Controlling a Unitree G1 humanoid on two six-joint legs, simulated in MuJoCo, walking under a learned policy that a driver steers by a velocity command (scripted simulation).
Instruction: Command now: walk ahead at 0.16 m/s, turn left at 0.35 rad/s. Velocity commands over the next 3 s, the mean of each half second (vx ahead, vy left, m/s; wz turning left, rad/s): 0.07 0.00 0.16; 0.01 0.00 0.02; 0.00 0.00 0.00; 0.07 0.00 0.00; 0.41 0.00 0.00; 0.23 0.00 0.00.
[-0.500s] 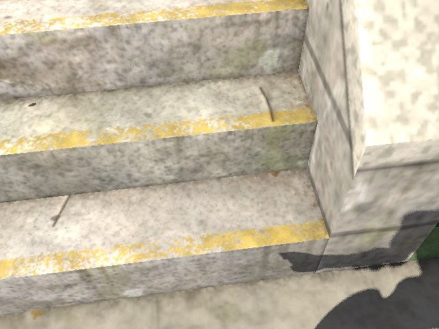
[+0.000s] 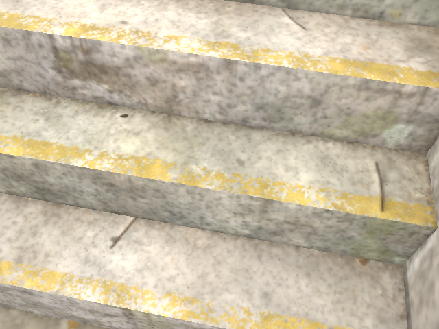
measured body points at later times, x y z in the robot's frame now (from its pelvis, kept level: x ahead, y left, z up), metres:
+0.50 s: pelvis +0.01 -0.02 +0.02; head +0.01 -0.03 +0.47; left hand +0.01 +0.21 -0.13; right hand +0.10 -0.25 -0.13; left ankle +0.10 +0.05 -0.72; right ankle -0.01 -0.14 -0.72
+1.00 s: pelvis +0.03 -0.05 +0.02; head +0.03 -0.05 +0.47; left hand +0.01 +0.17 -0.13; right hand +0.05 -0.28 -0.14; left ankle +0.10 +0.05 -0.72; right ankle -0.01 -0.14 -0.72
